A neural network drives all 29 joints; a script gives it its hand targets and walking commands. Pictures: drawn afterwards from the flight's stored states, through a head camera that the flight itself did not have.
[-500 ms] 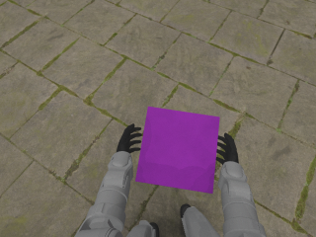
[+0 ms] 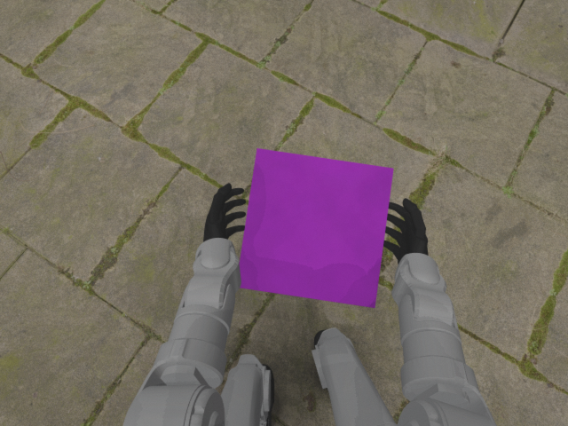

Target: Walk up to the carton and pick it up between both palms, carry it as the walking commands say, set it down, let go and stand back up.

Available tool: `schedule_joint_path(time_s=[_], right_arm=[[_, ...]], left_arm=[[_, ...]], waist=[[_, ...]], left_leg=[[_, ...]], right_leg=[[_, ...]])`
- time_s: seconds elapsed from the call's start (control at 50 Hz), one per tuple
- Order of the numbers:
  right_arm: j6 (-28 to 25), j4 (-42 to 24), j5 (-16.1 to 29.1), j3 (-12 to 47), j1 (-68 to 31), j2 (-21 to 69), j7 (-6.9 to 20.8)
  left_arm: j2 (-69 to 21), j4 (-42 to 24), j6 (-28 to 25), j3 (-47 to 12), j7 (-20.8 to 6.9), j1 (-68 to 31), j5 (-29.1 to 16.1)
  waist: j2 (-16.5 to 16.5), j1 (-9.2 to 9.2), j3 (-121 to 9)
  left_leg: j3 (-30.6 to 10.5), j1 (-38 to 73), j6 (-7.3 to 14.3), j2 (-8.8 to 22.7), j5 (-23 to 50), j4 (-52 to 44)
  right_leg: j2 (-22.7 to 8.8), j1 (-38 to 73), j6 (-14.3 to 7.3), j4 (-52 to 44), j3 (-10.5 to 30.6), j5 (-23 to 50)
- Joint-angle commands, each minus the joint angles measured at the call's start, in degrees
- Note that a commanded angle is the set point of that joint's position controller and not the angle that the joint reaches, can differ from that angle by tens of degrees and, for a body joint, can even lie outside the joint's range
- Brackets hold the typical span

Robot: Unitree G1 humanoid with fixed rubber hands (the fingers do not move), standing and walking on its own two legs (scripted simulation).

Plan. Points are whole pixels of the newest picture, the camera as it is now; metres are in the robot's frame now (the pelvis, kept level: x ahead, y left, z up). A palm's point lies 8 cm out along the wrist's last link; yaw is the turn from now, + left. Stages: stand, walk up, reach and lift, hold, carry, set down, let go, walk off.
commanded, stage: set down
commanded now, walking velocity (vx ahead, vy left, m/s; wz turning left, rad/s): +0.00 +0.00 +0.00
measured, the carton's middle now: (310, 228) +0.41 -0.09 -0.16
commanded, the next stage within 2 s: none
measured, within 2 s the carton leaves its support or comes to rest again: neither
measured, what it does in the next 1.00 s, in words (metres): lowers itself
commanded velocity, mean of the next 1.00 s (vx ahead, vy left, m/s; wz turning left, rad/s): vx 0.00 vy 0.00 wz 0.00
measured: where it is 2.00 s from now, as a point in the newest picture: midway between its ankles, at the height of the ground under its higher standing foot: (299, 399)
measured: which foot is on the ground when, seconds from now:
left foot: down 0.00-1.00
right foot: down 0.00-1.00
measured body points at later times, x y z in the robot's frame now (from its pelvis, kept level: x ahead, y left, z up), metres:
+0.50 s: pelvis -0.03 -0.03 -0.08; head +0.22 -0.07 +0.29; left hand +0.45 +0.04 -0.18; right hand +0.35 -0.23 -0.20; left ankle +0.03 +0.09 -0.64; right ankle +0.09 -0.14 -0.64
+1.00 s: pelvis -0.05 +0.00 -0.15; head +0.24 -0.02 +0.20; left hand +0.46 +0.04 -0.27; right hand +0.38 -0.24 -0.27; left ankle +0.03 +0.09 -0.64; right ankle +0.09 -0.14 -0.64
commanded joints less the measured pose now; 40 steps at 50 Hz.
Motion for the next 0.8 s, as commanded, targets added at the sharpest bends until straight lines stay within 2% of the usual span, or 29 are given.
schedule_joint_path(time_s=[0.0,0.02,0.08,0.1,0.12,0.14,0.18,0.22,0.26,0.28,0.32,0.34,0.36,0.38,0.4,0.42,0.44,0.46,0.5,0.52,0.54,0.56,0.58,0.6,0.64,0.66,0.72,0.76,0.78], right_arm=[[-0.7,-3.5,2.5,37.2,-33.8,47.1,12.5],[0.2,-2.3,3.5,36.1,-35.6,48.1,12.8],[-0.7,-9.2,6.8,41.2,-45.5,47.4,11.9],[0.7,-4.6,5.9,39.2,-37.1,48.8,11.5],[1.0,-3.4,8.0,43.1,-42.5,52.3,11.2],[1.3,-5.1,7.8,39.5,-46.6,49.9,10.7],[1.4,-5.2,8.4,41.6,-45.8,53.4,9.8],[1.8,0.8,4.1,37.1,-36.8,54.5,9.1],[1.2,-4.4,8.7,42.3,-42.4,57.9,9.0],[0.5,-8.4,8.2,44.6,-43.3,53.8,8.3],[0.1,-10.8,9.6,47.2,-49.9,49.8,7.0],[0.6,-6.5,10.6,45.4,-49.7,52.4,7.3],[0.6,-9.4,9.7,46.8,-49.9,53.6,7.3],[0.2,-5.3,6.7,41.9,-48.1,48.1,7.4],[-0.1,-1.9,7.8,40.0,-46.1,49.6,7.6],[-0.2,-6.2,7.4,40.8,-47.0,47.6,7.7],[-0.3,-3.1,7.4,40.1,-47.5,50.0,8.5],[-1.5,-10.9,9.2,42.2,-52.1,48.5,9.5],[-1.8,-9.1,8.1,41.2,-51.9,44.3,8.7],[-0.9,-1.3,7.6,38.8,-49.3,46.0,9.4],[-0.6,-2.8,6.5,38.7,-47.1,47.0,9.2],[-1.2,-3.7,7.2,38.2,-49.2,44.6,9.6],[-0.3,-3.6,8.8,37.4,-50.6,44.5,9.3],[-0.2,-4.2,9.3,37.0,-53.9,45.3,10.1],[-0.6,-4.3,7.7,34.6,-52.1,41.6,9.8],[0.1,-1.9,9.6,35.5,-54.6,44.1,10.6],[0.2,-5.6,8.3,34.2,-59.4,39.3,11.5],[1.6,-0.3,8.2,32.8,-58.2,43.2,11.8],[2.1,0.9,7.5,31.7,-56.6,43.1,11.8]], left_arm=[[-54.2,-0.7,-1.7,-31.2,-19.0,-39.0,-7.5],[-52.2,0.4,-0.9,-28.3,-18.6,-38.0,-5.8],[-51.0,6.6,-0.1,-23.1,-19.2,-34.9,-2.5],[-51.2,2.9,-0.8,-26.3,-20.6,-39.7,-5.5],[-49.8,7.8,-0.5,-21.2,-20.2,-33.0,-2.2],[-47.7,11.3,0.3,-18.3,-21.1,-37.1,-0.8],[-45.5,8.4,-0.3,-19.8,-22.2,-40.3,-1.3],[-47.9,3.2,-1.2,-23.4,-22.2,-43.4,-3.9],[-48.5,1.1,-1.4,-24.9,-22.3,-43.7,-5.0],[-48.8,0.8,-1.1,-26.6,-22.6,-45.8,-6.2],[-48.7,3.3,-0.5,-27.8,-23.0,-47.8,-9.3],[-46.8,2.2,-0.6,-25.3,-22.8,-49.9,-5.7],[-48.5,-2.2,-1.5,-27.8,-21.9,-50.3,-8.6],[-48.8,5.1,-0.1,-27.6,-21.0,-48.9,-7.3],[-48.5,2.9,-0.7,-24.5,-20.6,-49.4,-5.8],[-49.4,7.7,0.2,-24.1,-21.5,-42.1,-5.7],[-49.6,3.6,-0.8,-25.0,-21.1,-46.4,-6.5],[-51.3,1.6,-0.7,-27.8,-19.4,-47.2,-8.2],[-54.2,8.3,0.2,-28.2,-19.4,-44.7,-8.2],[-51.6,10.4,0.2,-24.5,-18.4,-41.7,-5.3],[-52.7,6.8,-0.8,-25.8,-19.1,-45.2,-7.2],[-51.8,7.0,-0.4,-26.4,-18.4,-44.9,-7.8],[-46.6,5.0,-0.3,-27.1,-18.4,-50.4,-8.0],[-47.3,7.9,0.5,-25.6,-17.5,-50.3,-6.0],[-49.2,1.5,0.1,-28.4,-17.4,-54.0,-7.6],[-46.6,0.3,-0.3,-26.0,-16.1,-54.9,-6.2],[-49.5,3.9,1.2,-27.1,-14.8,-57.1,-8.2],[-45.6,1.4,0.9,-23.9,-13.8,-58.8,-5.8],[-46.6,1.0,1.4,-25.6,-14.7,-61.2,-7.5]], waist=[[-5.4,-7.12,-47.6],[-2.2,-3.82,-43.8],[-4.3,3.06,-48.4],[-5.7,-3.92,-50.5],[-9.0,4.81,-46.9],[-5.7,2.64,-45.8],[-9.9,2.96,-48.0],[-9.7,-2.48,-51.2],[-7.6,2.40,-63.7],[-7.7,-1.15,-61.0],[-5.7,-0.41,-61.7],[-2.9,3.95,-57.1],[-8.3,2.01,-64.3],[-4.5,-1.84,-52.6],[-0.3,0.69,-52.7],[-4.4,-0.58,-52.9],[-4.9,-0.84,-54.3],[-3.9,-0.62,-64.3],[-2.0,-4.68,-61.1],[-1.4,-1.75,-52.5],[-4.8,-5.36,-52.0],[-3.2,-3.24,-57.2],[-3.9,-4.24,-57.1],[0.2,-1.49,-57.2],[3.8,-5.73,-59.9],[4.5,-0.91,-60.1],[3.7,-4.45,-60.5],[1.8,-1.56,-63.0],[-0.2,-5.68,-61.4]], left_leg=[[2.6,8.4,-3.0,-1.6,9.0,-2.0],[1.4,7.4,-1.9,-0.9,6.8,-3.4],[2.9,1.6,-0.9,-1.7,5.3,0.3],[3.0,-0.1,-1.4,-1.3,5.1,3.1],[4.6,-4.2,-0.5,-2.2,3.3,2.6],[3.7,-8.1,-0.2,-1.7,0.5,5.0],[4.2,-11.0,0.0,-1.4,-0.6,7.3],[4.9,-10.6,-0.7,-2.1,2.5,8.4],[5.2,-4.0,-0.4,-2.6,6.7,9.2],[4.3,-8.2,-1.3,-2.1,7.9,11.6],[4.6,-9.8,-1.1,-2.7,3.2,13.4],[5.4,-12.7,-1.3,-2.7,4.7,13.4],[5.3,-9.8,-0.5,-3.5,2.3,13.5],[2.5,-10.7,-0.7,-2.7,0.4,12.2],[4.4,-9.9,-1.2,-2.8,1.7,12.1],[3.0,-10.9,-0.8,-2.2,3.5,13.1],[3.2,-10.7,-0.9,-3.2,5.4,13.6],[2.4,-1.4,-0.3,-3.3,8.5,12.3],[2.7,-6.8,-1.8,-3.6,8.2,15.7],[1.8,-10.2,-1.5,-3.1,8.6,14.3],[1.8,-11.0,-1.7,-3.1,8.4,16.6],[2.6,-8.0,-1.8,-3.4,5.0,14.9],[2.8,-11.8,-1.7,-2.3,3.3,16.6],[2.4,-9.3,-2.0,-3.0,4.4,15.5],[3.2,-10.8,-2.8,-3.2,7.9,19.2],[2.3,-2.0,-2.4,-3.4,9.8,16.8],[2.4,-2.6,-3.3,-3.1,10.2,18.1],[4.0,-3.6,-2.1,-3.7,8.3,19.4],[3.6,-6.1,-1.9,-3.6,7.2,20.6]], right_leg=[[6.6,33.9,-0.6,1.9,-7.8,15.7],[5.4,32.0,-0.9,3.6,-5.8,13.5],[4.0,34.3,0.6,5.7,-3.5,9.3],[4.4,36.8,0.4,5.4,-3.1,11.1],[4.6,35.1,2.1,6.4,-4.2,9.4],[4.0,32.2,2.1,6.3,-0.8,4.2],[3.8,38.9,3.2,6.1,1.7,5.2],[5.1,36.3,2.7,8.7,-2.1,9.0],[4.4,40.5,2.9,10.1,-0.9,12.2],[4.4,39.0,2.8,11.5,-1.4,17.0],[3.5,39.5,2.7,12.6,-0.3,10.9],[3.1,36.4,2.7,11.8,3.0,10.1],[4.2,37.7,2.5,12.7,0.2,6.5],[4.6,23.1,1.8,16.2,-4.2,7.5],[4.0,25.3,0.9,14.6,-1.6,7.0],[4.0,27.8,1.3,15.2,-1.6,11.9],[5.1,24.8,1.2,17.8,-4.4,14.8],[5.9,23.1,1.0,20.4,-7.5,14.7],[5.4,23.7,0.3,19.6,-6.5,16.7],[5.1,17.6,1.0,21.6,-7.4,17.9],[5.7,18.5,1.7,20.7,-6.7,17.7],[5.9,19.0,0.6,20.9,-7.6,12.7],[5.8,18.2,1.2,21.1,-7.3,12.8],[5.5,13.7,2.1,23.8,-7.9,11.7],[6.0,12.7,0.6,25.6,-8.7,16.6],[5.8,7.1,1.2,25.9,-9.0,13.3],[5.7,6.8,0.0,26.4,-9.2,13.3],[5.8,7.0,0.8,27.1,-9.0,11.4],[6.0,8.8,0.7,27.0,-9.9,12.6]])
